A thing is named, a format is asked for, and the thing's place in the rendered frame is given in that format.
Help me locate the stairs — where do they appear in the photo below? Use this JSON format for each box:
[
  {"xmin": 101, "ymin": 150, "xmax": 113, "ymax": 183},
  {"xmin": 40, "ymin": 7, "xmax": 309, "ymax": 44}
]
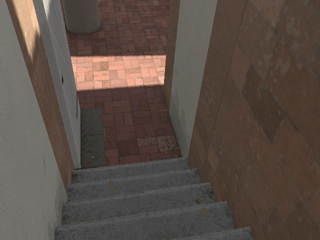
[{"xmin": 54, "ymin": 158, "xmax": 255, "ymax": 240}]

